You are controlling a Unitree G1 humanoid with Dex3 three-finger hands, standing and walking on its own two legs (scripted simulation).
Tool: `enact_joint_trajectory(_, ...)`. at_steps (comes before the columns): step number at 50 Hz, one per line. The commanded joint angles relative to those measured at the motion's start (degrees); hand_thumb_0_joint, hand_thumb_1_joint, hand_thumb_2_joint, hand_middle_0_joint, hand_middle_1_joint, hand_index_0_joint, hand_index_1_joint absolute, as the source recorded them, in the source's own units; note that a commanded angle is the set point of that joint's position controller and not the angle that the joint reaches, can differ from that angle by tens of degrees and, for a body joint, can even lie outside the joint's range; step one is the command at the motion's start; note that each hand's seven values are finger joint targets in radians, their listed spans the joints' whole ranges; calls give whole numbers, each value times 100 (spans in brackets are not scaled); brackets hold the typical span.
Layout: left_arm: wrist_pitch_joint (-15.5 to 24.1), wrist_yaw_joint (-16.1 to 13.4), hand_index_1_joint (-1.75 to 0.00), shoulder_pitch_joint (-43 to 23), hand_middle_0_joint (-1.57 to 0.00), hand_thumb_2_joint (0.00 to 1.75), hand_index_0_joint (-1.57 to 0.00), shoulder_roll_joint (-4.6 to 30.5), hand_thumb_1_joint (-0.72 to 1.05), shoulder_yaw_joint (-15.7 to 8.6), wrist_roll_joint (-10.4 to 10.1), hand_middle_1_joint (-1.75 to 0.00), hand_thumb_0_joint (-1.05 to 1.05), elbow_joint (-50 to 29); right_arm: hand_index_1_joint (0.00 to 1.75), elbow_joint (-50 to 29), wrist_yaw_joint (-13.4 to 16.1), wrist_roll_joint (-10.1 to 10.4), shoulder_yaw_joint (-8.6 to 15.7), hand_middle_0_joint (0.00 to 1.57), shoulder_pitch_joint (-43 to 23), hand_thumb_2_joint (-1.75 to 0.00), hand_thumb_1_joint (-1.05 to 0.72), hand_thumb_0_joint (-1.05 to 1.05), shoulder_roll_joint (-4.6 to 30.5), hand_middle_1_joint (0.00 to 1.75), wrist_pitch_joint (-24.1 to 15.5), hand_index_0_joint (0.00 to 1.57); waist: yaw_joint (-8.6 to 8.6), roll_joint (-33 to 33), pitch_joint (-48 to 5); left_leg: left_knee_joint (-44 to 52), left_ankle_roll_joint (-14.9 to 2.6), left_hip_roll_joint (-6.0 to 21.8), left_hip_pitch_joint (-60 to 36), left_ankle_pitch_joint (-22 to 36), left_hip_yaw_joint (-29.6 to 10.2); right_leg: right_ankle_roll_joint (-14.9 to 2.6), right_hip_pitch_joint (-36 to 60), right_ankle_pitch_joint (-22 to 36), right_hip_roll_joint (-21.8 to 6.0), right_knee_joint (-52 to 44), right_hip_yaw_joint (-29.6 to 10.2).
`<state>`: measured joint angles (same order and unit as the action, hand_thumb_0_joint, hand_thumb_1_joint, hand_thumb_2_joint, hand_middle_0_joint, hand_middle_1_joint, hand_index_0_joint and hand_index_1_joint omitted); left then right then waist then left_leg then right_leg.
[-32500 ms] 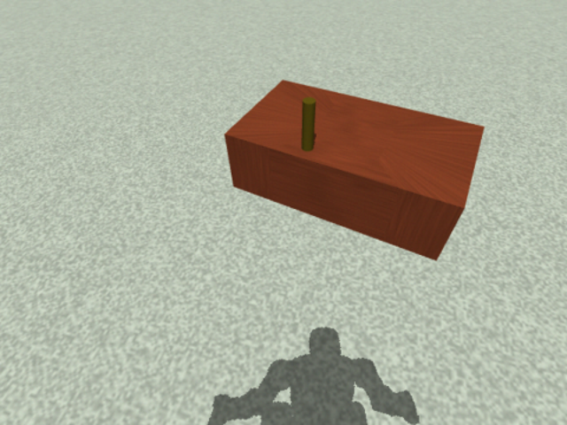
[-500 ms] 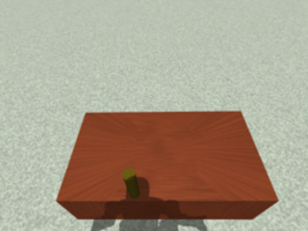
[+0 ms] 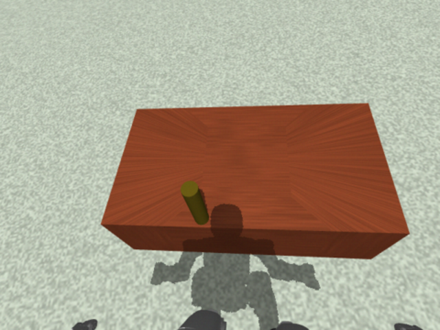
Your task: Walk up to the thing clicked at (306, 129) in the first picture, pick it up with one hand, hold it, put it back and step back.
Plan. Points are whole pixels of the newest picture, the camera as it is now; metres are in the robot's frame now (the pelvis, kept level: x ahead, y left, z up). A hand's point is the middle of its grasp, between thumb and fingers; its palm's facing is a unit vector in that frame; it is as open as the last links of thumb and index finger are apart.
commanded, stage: step back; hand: left
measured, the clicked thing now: (196, 205) +0.49 +0.14 -0.32
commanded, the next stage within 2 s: none
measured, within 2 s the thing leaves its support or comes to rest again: neither
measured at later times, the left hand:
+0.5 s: hand out of the picture -0.05 +0.31 -0.16, palm faces -0.05 -0.92 -0.40, open 7.4 cm
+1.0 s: hand out of the picture -0.14 +0.32 -0.15, palm faces -0.04 -0.91 -0.41, open 7.4 cm
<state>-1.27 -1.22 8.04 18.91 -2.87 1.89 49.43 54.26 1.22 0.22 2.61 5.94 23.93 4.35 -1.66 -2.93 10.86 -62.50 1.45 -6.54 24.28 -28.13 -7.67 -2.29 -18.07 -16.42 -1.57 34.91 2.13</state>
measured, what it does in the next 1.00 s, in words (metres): walks backwards: left foot, then right foot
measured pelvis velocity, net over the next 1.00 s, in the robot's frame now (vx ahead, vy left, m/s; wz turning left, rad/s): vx -0.29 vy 0.06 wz -0.01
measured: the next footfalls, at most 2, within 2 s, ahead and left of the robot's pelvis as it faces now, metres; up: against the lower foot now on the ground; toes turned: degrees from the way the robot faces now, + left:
left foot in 0.18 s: -0.02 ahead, +0.14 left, +0.00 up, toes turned +1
right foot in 0.58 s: -0.16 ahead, -0.09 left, +0.00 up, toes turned -2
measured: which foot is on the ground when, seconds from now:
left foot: up 0.00-0.16, down 0.18-0.60, up 0.62-0.94, down 0.96-1.00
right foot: down 0.00-0.18, up 0.20-0.56, down 0.58-0.96, up 0.98-1.00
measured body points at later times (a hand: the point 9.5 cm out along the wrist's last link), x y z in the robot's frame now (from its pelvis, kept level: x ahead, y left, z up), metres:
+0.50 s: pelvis -0.13 +0.03 +0.00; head -0.06 +0.04 +0.44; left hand -0.04 +0.35 -0.13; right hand +0.00 -0.27 -0.11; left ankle -0.06 +0.14 -0.73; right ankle -0.18 -0.10 -0.68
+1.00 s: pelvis -0.29 +0.06 -0.02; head -0.23 +0.06 +0.43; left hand -0.14 +0.36 -0.12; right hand -0.23 -0.27 -0.14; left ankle -0.30 +0.17 -0.73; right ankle -0.20 -0.09 -0.72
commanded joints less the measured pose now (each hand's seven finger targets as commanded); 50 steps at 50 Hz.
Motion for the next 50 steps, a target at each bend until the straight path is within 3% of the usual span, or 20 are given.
enact_joint_trajectory(1,81,-188,-30,505,-20,90,-20,1675,90,-536,-58,-30,0,-449,30,-566,48,-91,205,20,-92,-90,-90,0,943,30,-187,20,-281,1367,-1505,978,-35,334,587,-225,164,-1152,2182,4075,-1612,-534,-1616)
enact_joint_trajectory(7,23,-106,-30,-264,-20,90,-20,1796,90,-488,-119,-30,0,-779,30,-272,-107,-172,312,20,851,-90,-90,0,869,30,-219,20,377,1185,-1683,3397,-330,486,-1313,1357,836,-594,809,2326,-1280,-216,-1138)
enact_joint_trajectory(8,-1,-87,-30,-116,-20,90,-20,1618,90,-421,-128,-30,0,-765,30,-346,-117,-222,368,20,702,-90,-90,0,993,30,-240,20,349,577,-1585,3772,-510,898,-1523,1927,189,-299,299,1498,-891,138,-919)
enact_joint_trajectory(9,0,-79,-30,-28,-20,90,-20,1352,90,-362,-161,-30,0,-801,30,-473,-137,-299,448,20,572,-90,-90,0,1389,30,-259,20,316,-560,-1586,4066,-972,2019,-1835,2830,-1299,23,-585,-81,-7,1050,-520)
enact_joint_trajectory(10,-25,-156,-30,-366,-20,90,-20,1420,90,-433,-164,-30,0,-790,30,-530,-162,-223,516,20,425,-90,-90,0,1805,30,-254,20,542,-1126,-1379,4349,-1746,2767,-1162,3373,-1854,162,-762,-2317,759,2361,-598)
enact_joint_trajectory(11,-45,-208,-30,-307,-20,90,-20,1426,90,-452,-66,-30,0,-669,30,-569,-133,-218,517,20,239,-90,-90,0,1772,30,-272,20,478,-919,-1207,4399,-1980,2946,-796,3432,-1994,169,-709,-2442,792,3286,-1076)
enact_joint_trajectory(14,-57,-177,-30,337,-20,90,-20,1363,90,-473,-205,-30,0,-373,30,-794,-49,-269,333,20,-478,-90,-90,0,1176,30,-285,20,-64,-576,-857,4094,-1408,2078,-930,3595,-606,132,-1137,-1423,795,4062,-1288)
enact_joint_trajectory(22,35,-74,-30,358,-20,90,-20,1310,90,-413,-117,-30,0,-513,30,-917,-18,-179,417,20,165,-90,-90,0,1143,30,-293,20,377,-550,-1319,3635,-1744,2230,-2167,3845,-397,477,-855,-1455,423,2185,-717)
enact_joint_trajectory(27,104,-12,-30,1189,-20,90,-20,1291,90,-443,-69,-30,0,-100,30,-1076,-65,-128,446,20,-184,-90,-90,0,1272,30,-176,20,41,-642,-1603,3406,-1260,2102,-1307,2560,-269,235,679,-246,276,-416,-133)
enact_joint_trajectory(28,139,-21,-30,1398,-20,90,-20,1341,90,-469,-26,-30,0,-40,30,-1093,-77,-84,418,20,-283,-90,-90,0,1203,30,-145,20,-89,-485,-1621,3199,-1029,1983,-958,2093,-135,124,980,170,244,-913,-225)
enact_joint_trajectory(29,173,-24,-30,1270,-20,90,-20,1582,90,-541,65,-30,0,-130,30,-1078,-98,-41,337,20,-182,-90,-90,0,949,30,-141,20,-59,282,-1412,2611,-653,1589,-122,1357,66,-106,1128,-159,-330,-1273,-1428)
enact_joint_trajectory(30,171,7,-30,961,-20,90,-20,2227,90,-699,53,-30,0,-282,30,-1210,-89,-18,288,20,-486,-90,-90,0,685,30,-154,20,-181,1857,-986,1352,-197,357,703,-52,616,-910,494,-47,-1606,-1826,-3221)
enact_joint_trajectory(31,194,-15,-30,463,-20,90,-20,2523,90,-732,122,-30,0,-544,30,-1131,-5,-82,377,20,-627,-90,-90,0,890,30,-109,20,-282,1931,-701,-126,-66,255,393,-719,-85,-1611,-530,417,-2340,-1959,-3872)
enact_joint_trajectory(34,220,-92,-30,-381,-20,90,-20,1824,90,-584,32,-30,0,-803,30,-789,-4,53,393,20,228,-90,-90,0,976,30,-133,20,362,854,-776,-1059,-100,-79,181,156,-415,-952,-377,2046,-1283,-1136,-1734)
enact_joint_trajectory(42,58,-151,-30,371,-20,90,-20,1668,90,-545,21,-30,0,-770,30,-870,47,-98,297,20,284,-90,-90,0,840,30,-228,20,-237,1449,-1271,1454,5,376,215,-310,310,-990,1561,2973,-1425,-543,-1635)
enact_joint_trajectory(46,-42,-95,-30,-249,-20,90,-20,1803,90,-471,-77,-30,0,-926,30,-476,-55,-156,381,20,1158,-90,-90,0,890,30,-239,20,306,1433,-1540,3333,-248,398,-1270,1010,907,-553,604,1912,-1111,-245,-1348)
enact_joint_trajectory(47,-83,-91,-30,-131,-20,90,-20,1629,90,-407,-81,-30,0,-915,30,-495,-63,-204,420,20,1101,-90,-90,0,976,30,-260,20,310,934,-1446,3849,-400,736,-1403,1366,302,-299,217,1180,-828,128,-1258)
enact_joint_trajectory(48,-88,-83,-30,-17,-20,90,-20,1351,90,-332,-118,-30,0,-976,30,-631,-78,-342,532,20,897,-90,-90,0,1475,30,-281,20,272,-392,-1452,4148,-900,2036,-1757,2295,-1446,35,-889,-178,16,1313,-782)
enact_joint_trajectory(49,-78,-170,-30,-512,-20,90,-20,1494,90,-450,-120,-30,0,-988,30,-737,-126,-252,610,20,654,-90,-90,0,1962,30,-271,20,532,-1077,-1272,4471,-1744,2889,-800,2924,-2256,196,-816,-2233,700,2491,-713)
enact_joint_trajectory(50,-74,-215,-30,-630,-20,90,-20,1536,90,-493,-42,-30,0,-913,30,-750,-106,-265,604,20,450,-90,-90,0,1882,30,-321,20,512,-815,-1072,4479,-1970,3004,-452,3198,-2335,175,-723,-2287,740,3388,-1310)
